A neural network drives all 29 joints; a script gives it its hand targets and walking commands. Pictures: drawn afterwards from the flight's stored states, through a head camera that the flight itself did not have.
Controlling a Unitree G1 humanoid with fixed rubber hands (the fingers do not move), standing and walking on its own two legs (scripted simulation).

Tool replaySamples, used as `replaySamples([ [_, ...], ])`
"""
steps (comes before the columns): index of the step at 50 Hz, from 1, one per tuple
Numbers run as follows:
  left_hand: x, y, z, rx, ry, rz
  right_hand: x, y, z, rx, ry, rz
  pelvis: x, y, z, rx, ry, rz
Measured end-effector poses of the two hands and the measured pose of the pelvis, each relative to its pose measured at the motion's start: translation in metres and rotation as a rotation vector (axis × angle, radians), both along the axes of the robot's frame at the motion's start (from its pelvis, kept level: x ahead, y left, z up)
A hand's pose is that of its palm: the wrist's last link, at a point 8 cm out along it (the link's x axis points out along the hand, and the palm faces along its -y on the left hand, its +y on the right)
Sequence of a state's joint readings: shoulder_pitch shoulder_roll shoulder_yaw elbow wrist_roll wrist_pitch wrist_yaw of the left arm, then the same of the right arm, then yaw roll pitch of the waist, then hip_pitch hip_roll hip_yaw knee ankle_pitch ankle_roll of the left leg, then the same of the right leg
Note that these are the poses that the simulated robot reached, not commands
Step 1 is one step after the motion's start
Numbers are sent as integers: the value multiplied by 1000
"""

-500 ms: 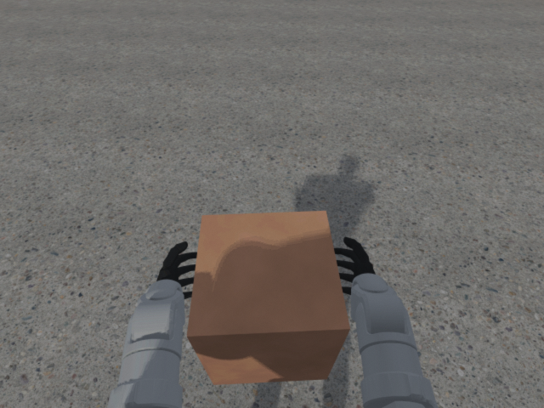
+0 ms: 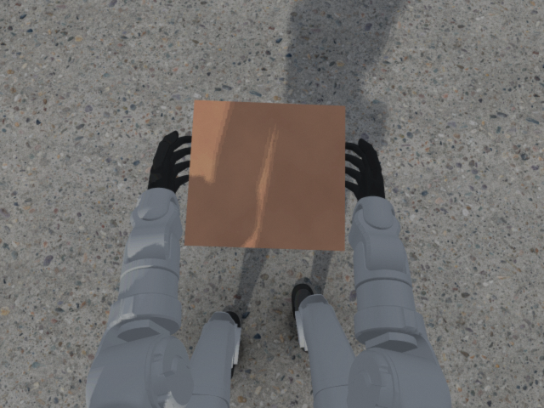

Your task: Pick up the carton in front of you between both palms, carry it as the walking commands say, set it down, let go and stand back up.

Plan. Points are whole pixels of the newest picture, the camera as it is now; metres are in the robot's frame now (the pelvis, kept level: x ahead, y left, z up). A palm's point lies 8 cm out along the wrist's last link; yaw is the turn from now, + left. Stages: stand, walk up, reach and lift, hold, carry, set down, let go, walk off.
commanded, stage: set down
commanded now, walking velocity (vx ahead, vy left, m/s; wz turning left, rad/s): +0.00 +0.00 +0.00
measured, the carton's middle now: (267, 189) +0.43 -0.01 -0.16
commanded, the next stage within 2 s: none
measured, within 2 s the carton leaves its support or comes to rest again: rests again in 1.78 s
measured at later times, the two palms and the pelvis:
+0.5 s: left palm (205, 177) +0.47 +0.10 -0.21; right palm (363, 180) +0.44 -0.19 -0.21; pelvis -0.01 +0.02 -0.12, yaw +3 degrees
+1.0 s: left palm (234, 178) +0.51 +0.06 -0.36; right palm (360, 184) +0.48 -0.23 -0.37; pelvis -0.04 +0.00 -0.23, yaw +6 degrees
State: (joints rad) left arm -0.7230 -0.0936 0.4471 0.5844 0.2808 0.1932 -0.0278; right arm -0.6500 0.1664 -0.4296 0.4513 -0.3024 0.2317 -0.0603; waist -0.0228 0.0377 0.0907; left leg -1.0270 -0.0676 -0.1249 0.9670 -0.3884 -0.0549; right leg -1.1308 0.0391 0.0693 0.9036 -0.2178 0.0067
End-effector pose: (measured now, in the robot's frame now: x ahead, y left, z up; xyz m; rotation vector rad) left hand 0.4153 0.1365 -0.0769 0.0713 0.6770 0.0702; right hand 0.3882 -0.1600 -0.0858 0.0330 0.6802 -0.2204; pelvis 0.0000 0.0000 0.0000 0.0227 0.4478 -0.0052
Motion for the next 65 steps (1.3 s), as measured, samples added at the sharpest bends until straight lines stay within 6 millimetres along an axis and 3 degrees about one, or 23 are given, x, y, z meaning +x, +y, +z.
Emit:
replaySamples([
  [7,26,-7,-29,-47,-35,20,24,-7,-29,20,-42,-27,-1,9,-38,1,146,8],
  [13,37,-16,-53,-52,2,26,36,-16,-53,8,-4,-18,1,15,-62,4,223,9],
  [28,57,-38,-155,-52,10,22,60,-39,-149,-16,6,1,-11,16,-136,23,368,29],
  [53,95,-77,-302,-17,40,-16,92,-78,-299,-22,40,3,-40,3,-244,68,338,47],
  [60,104,-85,-345,-10,58,-27,100,-86,-343,-28,60,6,-41,1,-268,73,289,62],
  [65,105,-83,-368,-15,90,-33,103,-86,-362,-33,95,25,-37,0,-278,56,261,82],
])
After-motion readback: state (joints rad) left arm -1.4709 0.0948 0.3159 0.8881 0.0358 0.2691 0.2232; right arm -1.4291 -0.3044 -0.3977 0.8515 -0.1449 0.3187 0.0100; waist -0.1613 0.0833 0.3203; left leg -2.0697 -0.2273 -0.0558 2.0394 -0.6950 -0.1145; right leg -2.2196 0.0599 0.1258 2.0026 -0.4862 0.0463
